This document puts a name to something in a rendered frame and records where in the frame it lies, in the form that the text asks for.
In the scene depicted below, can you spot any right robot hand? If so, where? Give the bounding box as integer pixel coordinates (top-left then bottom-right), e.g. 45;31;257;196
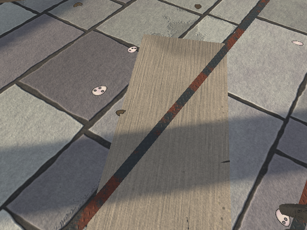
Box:
279;203;307;230

